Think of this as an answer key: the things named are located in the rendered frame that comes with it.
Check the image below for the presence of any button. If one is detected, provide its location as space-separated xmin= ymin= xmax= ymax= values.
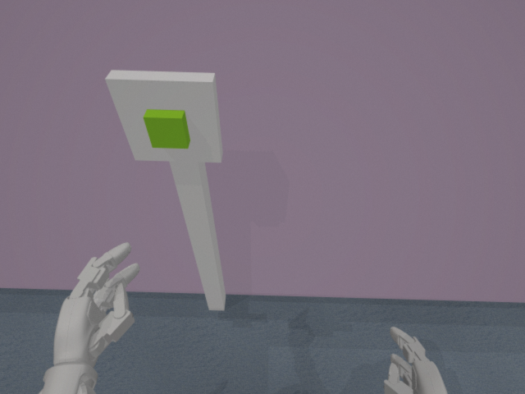
xmin=144 ymin=109 xmax=190 ymax=149

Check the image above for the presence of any robot left hand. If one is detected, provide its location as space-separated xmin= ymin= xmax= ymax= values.
xmin=53 ymin=242 xmax=140 ymax=368

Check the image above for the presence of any left robot forearm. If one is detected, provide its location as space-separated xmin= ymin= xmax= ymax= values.
xmin=39 ymin=362 xmax=98 ymax=394

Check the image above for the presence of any panel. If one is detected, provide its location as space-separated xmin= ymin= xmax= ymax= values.
xmin=105 ymin=70 xmax=226 ymax=311

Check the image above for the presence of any robot right hand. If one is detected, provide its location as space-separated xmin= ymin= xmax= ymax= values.
xmin=384 ymin=327 xmax=448 ymax=394

